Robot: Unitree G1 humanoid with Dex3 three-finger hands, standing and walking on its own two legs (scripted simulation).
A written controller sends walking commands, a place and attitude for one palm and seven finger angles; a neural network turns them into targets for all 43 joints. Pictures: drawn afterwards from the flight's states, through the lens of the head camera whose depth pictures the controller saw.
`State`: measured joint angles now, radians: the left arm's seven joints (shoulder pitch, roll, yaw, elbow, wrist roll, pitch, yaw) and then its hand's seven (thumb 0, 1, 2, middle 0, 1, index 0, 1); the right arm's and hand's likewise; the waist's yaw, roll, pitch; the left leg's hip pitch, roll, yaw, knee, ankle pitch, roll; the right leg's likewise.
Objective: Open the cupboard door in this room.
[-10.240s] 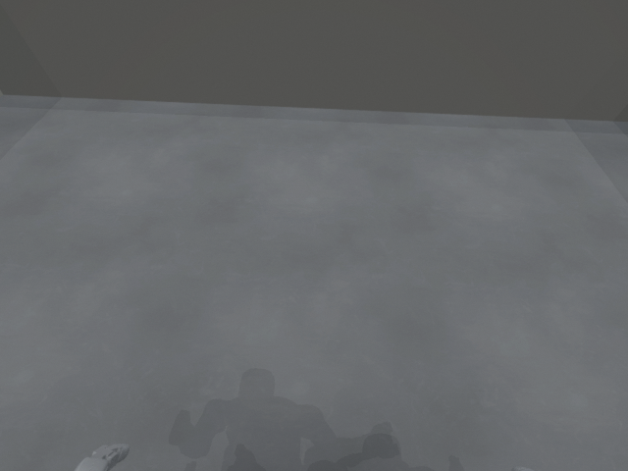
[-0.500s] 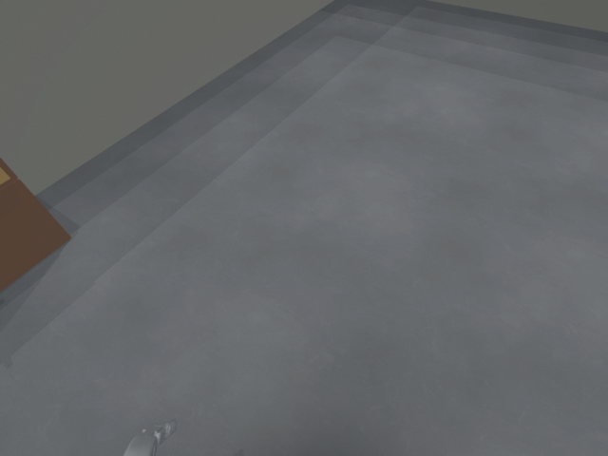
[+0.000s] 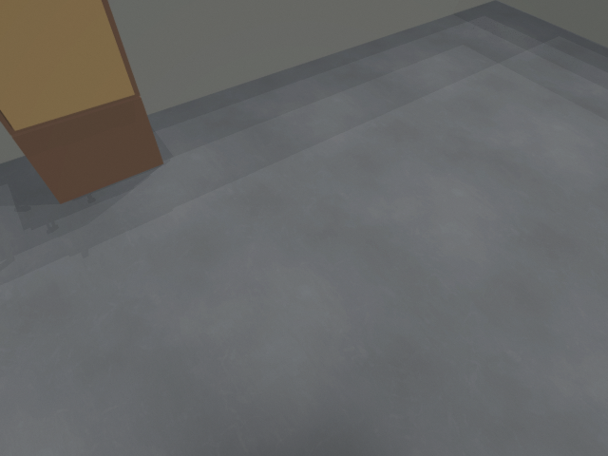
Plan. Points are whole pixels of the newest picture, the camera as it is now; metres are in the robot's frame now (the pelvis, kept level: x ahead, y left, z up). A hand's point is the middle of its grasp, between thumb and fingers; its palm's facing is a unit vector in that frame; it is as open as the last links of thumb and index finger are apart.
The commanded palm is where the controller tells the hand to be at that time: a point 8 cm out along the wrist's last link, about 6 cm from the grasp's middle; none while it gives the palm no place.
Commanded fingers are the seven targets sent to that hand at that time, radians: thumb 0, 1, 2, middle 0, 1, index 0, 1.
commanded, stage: turn or walk to find it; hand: left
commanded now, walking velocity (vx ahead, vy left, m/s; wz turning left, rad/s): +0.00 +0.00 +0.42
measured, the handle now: out of the picture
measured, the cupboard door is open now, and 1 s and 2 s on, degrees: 0 0 0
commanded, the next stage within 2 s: stand and wait in 0.58 s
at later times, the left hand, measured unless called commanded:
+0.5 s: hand out of the picture +0.08 +0.20 -0.14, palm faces +0.16 -0.95 -0.28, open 7.3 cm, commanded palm none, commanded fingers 0.00 0.90 0.90 -0.20 -0.30 -0.20 -0.30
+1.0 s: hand out of the picture -0.12 +0.16 -0.17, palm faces +0.42 -0.88 -0.23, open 7.3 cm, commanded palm none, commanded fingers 0.00 0.90 0.90 -0.20 -0.30 -0.20 -0.30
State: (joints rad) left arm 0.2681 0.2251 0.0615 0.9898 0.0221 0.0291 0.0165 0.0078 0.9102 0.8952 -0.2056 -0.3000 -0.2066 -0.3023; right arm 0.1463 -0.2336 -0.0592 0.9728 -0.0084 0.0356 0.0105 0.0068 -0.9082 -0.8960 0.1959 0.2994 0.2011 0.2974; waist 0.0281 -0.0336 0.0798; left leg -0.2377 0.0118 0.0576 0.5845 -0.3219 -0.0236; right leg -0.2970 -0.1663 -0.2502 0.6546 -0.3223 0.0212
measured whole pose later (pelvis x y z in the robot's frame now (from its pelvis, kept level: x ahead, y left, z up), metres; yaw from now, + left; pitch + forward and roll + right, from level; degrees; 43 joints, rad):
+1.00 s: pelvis -0.05 -0.03 +0.01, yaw +21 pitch -1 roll +0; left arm 0.28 0.20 0.05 1.03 0.02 0.01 0.02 0.01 0.91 0.90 -0.21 -0.30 -0.21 -0.30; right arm 0.16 -0.22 -0.05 1.02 0.00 0.04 0.00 0.01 -0.91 -0.90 0.20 0.30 0.20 0.30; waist 0.03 -0.01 0.07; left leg -0.23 0.01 0.04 0.61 -0.36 -0.04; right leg -0.25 -0.10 -0.22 0.57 -0.30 -0.01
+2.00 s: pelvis +0.06 +0.05 +0.00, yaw +41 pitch +0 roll +0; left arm 0.54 0.08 0.00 1.17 0.03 -0.06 0.02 0.01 0.91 0.90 -0.20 -0.30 -0.20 -0.30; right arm 0.13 -0.18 -0.04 1.03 -0.02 0.00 0.03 0.01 -0.91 -0.90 0.19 0.30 0.20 0.30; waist 0.07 0.01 0.07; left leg -0.47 0.04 0.12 0.68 -0.22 0.02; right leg 0.07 -0.08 -0.23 0.39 -0.45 0.05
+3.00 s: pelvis +0.16 +0.10 +0.02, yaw +45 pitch -3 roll +1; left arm 0.31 0.10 0.00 1.16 0.00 0.00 0.03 0.01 0.92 0.90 -0.20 -0.30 -0.20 -0.30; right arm 0.32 -0.13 -0.01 1.17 -0.01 0.00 -0.03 0.00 -0.91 -0.90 0.20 0.30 0.20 0.30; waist 0.00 0.02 0.03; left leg -0.13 0.04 0.06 0.40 -0.22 -0.03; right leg -0.20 0.01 -0.11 0.43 -0.20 -0.06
